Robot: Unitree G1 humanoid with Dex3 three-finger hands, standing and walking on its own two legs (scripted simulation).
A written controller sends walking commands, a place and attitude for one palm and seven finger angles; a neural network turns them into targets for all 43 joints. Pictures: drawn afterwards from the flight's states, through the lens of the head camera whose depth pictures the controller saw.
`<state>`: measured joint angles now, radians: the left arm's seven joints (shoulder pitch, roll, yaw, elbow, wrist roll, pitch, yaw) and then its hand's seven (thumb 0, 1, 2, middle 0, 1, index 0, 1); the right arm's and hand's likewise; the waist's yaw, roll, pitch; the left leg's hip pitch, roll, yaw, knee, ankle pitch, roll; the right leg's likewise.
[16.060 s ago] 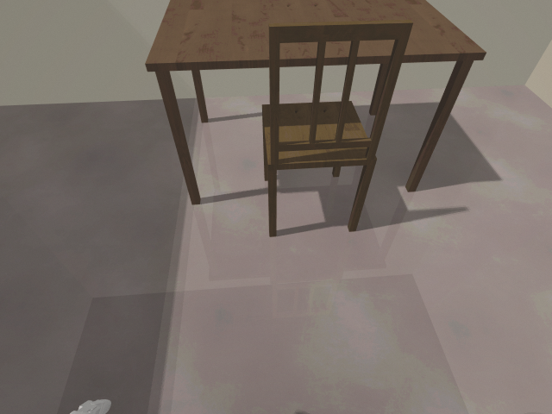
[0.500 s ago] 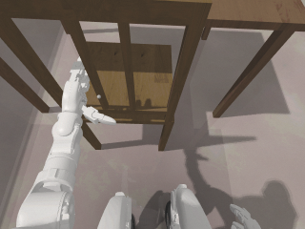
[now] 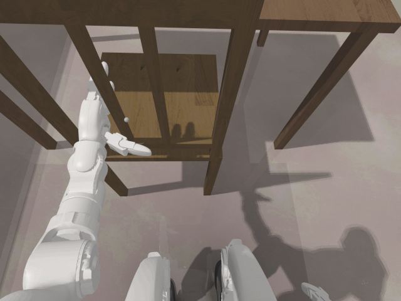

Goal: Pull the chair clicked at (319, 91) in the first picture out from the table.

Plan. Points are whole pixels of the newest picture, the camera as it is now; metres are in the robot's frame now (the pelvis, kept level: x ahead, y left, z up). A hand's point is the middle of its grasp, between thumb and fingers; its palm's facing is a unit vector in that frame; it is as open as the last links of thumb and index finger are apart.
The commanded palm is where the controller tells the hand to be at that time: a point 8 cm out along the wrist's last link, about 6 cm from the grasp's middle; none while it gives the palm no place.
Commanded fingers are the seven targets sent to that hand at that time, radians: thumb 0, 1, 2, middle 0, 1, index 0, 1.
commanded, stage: push the fingers through the gap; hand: left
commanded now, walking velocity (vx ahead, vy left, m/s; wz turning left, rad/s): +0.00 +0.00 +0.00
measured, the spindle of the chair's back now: (110, 100) +0.49 +0.15 +0.05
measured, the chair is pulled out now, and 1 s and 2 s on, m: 0.00 0.00 0.05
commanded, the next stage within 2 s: hook a spindle and tug to test in 0.02 s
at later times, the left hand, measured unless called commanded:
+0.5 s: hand (125, 119) +0.46 +0.13 +0.03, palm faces -0.05 -1.00 -0.05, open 15.2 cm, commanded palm +0.44 +0.18 +0.03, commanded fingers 0.00 -0.22 0.42 -0.41 -1.18 -0.41 -1.18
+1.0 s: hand (123, 118) +0.46 +0.13 +0.03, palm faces -0.03 -1.00 -0.04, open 5.7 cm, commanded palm +0.43 +0.17 +0.03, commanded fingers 0.00 0.90 0.90 -0.50 -1.45 -0.50 -1.45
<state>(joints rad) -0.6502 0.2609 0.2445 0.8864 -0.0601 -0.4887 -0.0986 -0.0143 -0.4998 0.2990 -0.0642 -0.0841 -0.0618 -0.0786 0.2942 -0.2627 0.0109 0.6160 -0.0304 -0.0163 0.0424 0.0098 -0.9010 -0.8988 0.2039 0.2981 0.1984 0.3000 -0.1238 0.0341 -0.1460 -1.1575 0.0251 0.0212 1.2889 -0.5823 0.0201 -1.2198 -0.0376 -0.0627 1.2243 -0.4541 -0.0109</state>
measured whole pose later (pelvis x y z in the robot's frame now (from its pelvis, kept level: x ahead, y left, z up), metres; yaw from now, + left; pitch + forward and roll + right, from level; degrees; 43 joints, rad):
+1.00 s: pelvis +0.00 +0.01 +0.00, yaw +0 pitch +26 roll -2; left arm -0.64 0.25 0.22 0.88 -0.08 -0.49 -0.08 0.00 0.63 0.78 -0.49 -1.43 -0.44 -1.44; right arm 0.29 -0.26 0.00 0.62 -0.03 -0.02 0.05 0.01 -0.90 -0.90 0.20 0.30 0.20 0.30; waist -0.12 0.03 -0.15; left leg -1.15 0.02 0.02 1.29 -0.59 0.03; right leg -1.21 -0.04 -0.06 1.22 -0.46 0.00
